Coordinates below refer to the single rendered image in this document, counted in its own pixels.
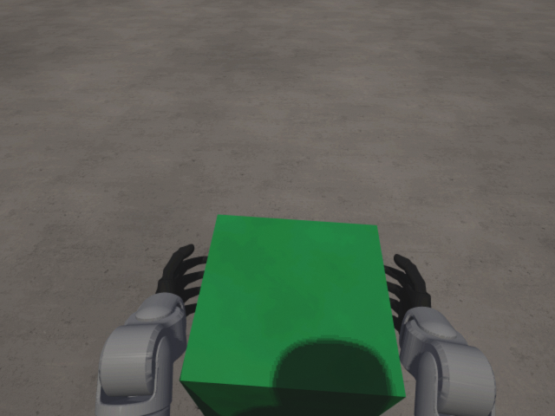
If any left robot forearm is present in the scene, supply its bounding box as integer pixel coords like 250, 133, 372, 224
95, 293, 187, 416

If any right robot hand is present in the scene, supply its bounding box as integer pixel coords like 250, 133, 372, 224
384, 254, 431, 334

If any right robot forearm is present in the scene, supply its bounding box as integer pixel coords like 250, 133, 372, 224
399, 307, 496, 416

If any carton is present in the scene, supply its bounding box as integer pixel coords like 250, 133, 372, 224
180, 214, 406, 416

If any left robot hand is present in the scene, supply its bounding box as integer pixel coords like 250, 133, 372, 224
155, 244, 208, 316

